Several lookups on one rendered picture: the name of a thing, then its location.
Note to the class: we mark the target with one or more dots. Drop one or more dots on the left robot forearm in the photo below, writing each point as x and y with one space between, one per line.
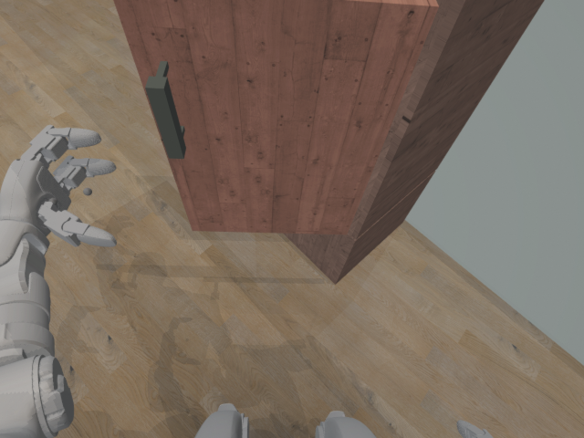
24 293

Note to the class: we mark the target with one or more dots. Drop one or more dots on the robot left hand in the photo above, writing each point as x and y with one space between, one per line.
28 185

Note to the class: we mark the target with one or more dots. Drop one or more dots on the cupboard door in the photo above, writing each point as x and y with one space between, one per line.
286 104

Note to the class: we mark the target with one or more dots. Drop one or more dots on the robot left thigh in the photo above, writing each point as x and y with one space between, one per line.
225 424

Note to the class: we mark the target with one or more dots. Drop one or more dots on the left robot upper arm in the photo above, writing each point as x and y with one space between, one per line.
35 400

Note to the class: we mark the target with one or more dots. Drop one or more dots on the robot right hand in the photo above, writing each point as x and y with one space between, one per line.
467 430

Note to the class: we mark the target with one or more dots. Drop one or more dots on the handle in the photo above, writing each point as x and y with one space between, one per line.
162 104

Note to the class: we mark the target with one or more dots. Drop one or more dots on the robot right shin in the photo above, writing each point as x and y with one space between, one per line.
336 414

